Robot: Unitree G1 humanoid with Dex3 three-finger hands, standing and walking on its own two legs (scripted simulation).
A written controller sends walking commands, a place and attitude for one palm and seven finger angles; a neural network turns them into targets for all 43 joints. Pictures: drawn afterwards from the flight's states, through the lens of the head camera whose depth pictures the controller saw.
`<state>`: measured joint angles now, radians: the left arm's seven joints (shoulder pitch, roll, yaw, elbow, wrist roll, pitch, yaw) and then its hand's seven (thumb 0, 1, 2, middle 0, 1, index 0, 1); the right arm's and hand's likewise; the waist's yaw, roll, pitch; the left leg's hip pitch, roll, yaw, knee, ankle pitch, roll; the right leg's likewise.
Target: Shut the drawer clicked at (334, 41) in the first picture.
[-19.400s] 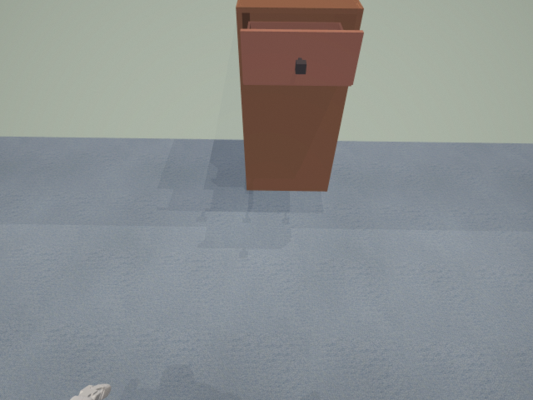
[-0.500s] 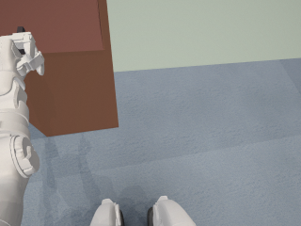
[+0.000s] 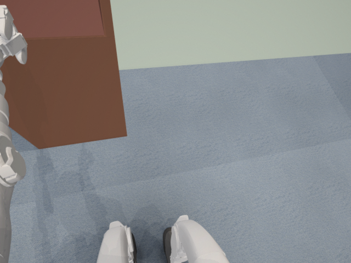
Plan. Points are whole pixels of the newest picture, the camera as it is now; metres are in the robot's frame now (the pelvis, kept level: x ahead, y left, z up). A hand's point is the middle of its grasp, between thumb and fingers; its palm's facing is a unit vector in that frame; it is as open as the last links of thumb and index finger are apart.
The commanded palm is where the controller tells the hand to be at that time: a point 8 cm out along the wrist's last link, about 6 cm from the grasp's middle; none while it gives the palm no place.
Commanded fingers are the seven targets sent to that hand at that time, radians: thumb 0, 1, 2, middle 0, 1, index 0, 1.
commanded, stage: pull the fist back off the drawer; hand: left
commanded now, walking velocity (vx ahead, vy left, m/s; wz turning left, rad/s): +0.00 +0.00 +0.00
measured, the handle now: out of the picture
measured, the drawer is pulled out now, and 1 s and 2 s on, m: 0.00 0.00 0.00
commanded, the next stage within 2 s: draw the hand back to the body in 0.58 s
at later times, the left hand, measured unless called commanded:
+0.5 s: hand (16, 42) +0.55 +0.23 +0.10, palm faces +0.10 -0.99 -0.03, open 3.3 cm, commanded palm +0.51 +0.27 +0.10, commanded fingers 0.00 0.90 0.90 -1.40 -1.60 -1.40 -1.60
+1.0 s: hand out of the picture +0.46 +0.25 +0.13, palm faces +0.12 -0.99 -0.02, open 3.3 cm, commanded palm +0.41 +0.29 +0.14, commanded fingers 0.00 0.90 0.90 -1.40 -1.60 -1.40 -1.60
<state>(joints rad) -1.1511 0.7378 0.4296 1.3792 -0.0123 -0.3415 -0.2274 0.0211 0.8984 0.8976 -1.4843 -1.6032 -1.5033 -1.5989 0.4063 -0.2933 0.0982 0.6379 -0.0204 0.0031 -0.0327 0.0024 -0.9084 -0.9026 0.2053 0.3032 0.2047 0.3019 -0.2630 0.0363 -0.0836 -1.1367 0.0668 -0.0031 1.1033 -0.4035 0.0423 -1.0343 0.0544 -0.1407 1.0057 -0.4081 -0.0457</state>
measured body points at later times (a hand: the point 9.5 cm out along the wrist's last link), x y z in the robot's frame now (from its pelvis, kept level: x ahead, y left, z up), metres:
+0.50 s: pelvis +0.03 +0.01 +0.02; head +0.17 +0.03 +0.45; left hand +0.54 +0.28 +0.10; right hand +0.00 -0.25 -0.08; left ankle +0.05 +0.09 -0.65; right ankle +0.03 -0.10 -0.65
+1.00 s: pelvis +0.08 +0.01 +0.05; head +0.13 +0.02 +0.50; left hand +0.44 +0.30 +0.14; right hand +0.18 -0.24 -0.06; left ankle +0.05 +0.09 -0.65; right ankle +0.03 -0.10 -0.65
